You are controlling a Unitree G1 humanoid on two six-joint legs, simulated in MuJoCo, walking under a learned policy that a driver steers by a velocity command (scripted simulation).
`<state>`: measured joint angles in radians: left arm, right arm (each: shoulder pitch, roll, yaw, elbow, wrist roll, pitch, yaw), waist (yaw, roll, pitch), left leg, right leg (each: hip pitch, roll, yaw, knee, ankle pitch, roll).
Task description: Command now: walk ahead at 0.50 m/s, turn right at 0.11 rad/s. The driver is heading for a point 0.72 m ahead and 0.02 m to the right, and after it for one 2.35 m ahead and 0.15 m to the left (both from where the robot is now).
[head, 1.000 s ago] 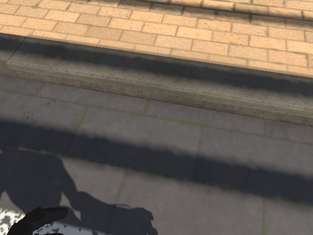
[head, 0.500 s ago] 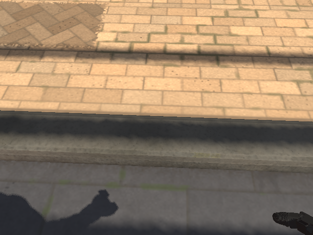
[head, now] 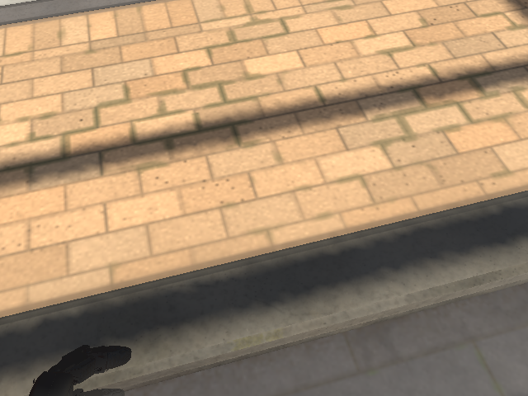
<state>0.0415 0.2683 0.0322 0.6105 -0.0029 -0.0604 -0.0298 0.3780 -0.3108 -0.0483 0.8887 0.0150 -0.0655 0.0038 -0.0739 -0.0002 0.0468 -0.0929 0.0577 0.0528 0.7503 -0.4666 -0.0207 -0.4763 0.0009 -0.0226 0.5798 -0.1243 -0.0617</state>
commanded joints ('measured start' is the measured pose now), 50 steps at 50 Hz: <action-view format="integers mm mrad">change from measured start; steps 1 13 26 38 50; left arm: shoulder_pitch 334 223 416 60 468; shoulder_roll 207 164 87 -133 189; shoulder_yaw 70 51 5 -86 11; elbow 29 108 209 14 98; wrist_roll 0 4 -18 -32 67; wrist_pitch -7 -28 -25 6 10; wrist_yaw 16 28 24 34 -7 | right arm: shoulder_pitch -73 -252 110 130 231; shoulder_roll -147 -16 -195 47 54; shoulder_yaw -18 20 -50 56 42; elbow -126 -146 -58 86 126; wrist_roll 27 -15 -21 -53 -59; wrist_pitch -56 -9 7 52 3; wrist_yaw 10 7 17 -3 4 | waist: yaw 190 94 -42 66 235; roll -155 -77 132 61 -325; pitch -275 -38 -349 81 -566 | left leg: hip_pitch -698 -466 423 -94 -270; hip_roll -2 43 369 204 -223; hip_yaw -128 -49 -751 -233 -235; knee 538 27 -431 -524 636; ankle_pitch -36 464 354 261 183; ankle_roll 35 -31 364 230 51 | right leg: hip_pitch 780 300 -265 -987 573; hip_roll -344 -164 69 -62 -359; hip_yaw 602 86 201 84 906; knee -266 -446 890 1601 -198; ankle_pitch -142 209 -439 -253 365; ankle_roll -241 -165 60 70 -344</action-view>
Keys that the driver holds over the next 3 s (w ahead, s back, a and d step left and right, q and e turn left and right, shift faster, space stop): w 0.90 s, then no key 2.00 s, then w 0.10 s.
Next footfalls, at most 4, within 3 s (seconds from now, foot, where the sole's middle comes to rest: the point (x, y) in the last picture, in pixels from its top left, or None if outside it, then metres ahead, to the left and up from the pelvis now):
0.48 left None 0.39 0.12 -0.76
0.96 right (295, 271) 0.70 -0.08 -0.62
1.42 left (204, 250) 0.78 0.14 -0.62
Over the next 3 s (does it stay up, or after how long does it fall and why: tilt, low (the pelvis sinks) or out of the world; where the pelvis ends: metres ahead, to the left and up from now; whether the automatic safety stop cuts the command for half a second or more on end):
stays up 0.71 0.03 0.15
